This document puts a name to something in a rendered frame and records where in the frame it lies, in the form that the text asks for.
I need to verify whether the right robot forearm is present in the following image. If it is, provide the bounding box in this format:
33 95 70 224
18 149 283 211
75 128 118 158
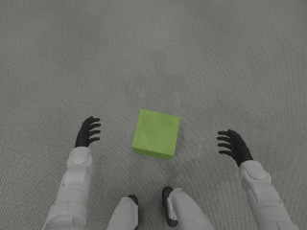
239 160 299 230

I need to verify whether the robot left hand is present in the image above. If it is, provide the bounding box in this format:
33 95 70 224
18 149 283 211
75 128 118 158
75 116 101 148

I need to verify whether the left robot forearm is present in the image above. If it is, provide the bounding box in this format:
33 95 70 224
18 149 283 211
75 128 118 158
41 147 94 230

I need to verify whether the robot right hand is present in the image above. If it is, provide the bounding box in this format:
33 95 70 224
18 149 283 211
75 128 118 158
217 129 253 168

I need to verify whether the carton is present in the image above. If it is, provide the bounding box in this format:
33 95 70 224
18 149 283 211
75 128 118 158
131 109 180 160

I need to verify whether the right robot thigh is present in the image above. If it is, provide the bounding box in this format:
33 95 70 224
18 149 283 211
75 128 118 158
167 192 215 230

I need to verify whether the robot right foot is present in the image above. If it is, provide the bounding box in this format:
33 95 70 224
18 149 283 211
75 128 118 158
162 186 178 227

